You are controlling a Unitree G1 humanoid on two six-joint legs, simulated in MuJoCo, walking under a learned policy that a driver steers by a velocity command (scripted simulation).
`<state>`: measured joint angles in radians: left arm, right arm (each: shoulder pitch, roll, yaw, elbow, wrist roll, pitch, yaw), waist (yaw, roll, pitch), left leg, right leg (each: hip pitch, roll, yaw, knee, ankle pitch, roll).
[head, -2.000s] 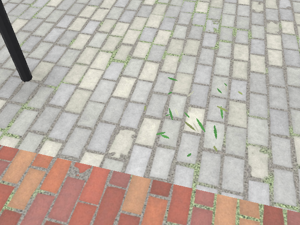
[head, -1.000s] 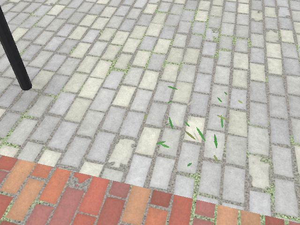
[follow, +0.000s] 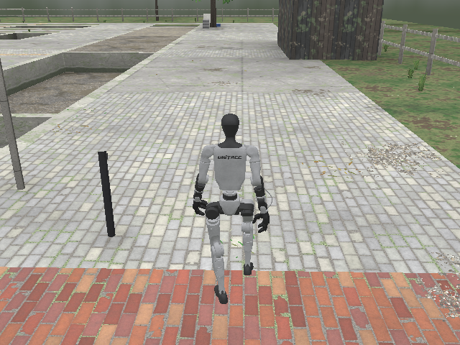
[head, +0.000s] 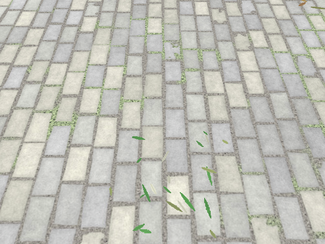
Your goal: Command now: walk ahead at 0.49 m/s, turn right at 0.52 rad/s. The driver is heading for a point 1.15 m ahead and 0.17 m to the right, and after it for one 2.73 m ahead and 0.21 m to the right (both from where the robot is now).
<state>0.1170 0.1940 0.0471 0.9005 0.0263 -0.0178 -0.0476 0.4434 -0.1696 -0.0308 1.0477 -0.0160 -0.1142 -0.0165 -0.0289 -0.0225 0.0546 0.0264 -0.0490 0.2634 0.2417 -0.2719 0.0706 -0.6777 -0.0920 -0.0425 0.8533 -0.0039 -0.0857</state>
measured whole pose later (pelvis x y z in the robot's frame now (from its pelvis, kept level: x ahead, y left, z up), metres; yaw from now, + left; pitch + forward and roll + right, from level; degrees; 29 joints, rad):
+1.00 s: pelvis +0.56 -0.08 +0.01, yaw -18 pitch +0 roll +1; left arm 0.22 0.24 0.04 0.89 0.04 -0.05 -0.03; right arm 0.39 -0.22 -0.04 0.96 -0.01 -0.09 0.02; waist -0.01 -0.04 0.03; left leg -0.11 -0.08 0.08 0.27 -0.17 0.10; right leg -0.59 -0.08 0.02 1.02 -0.19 -0.05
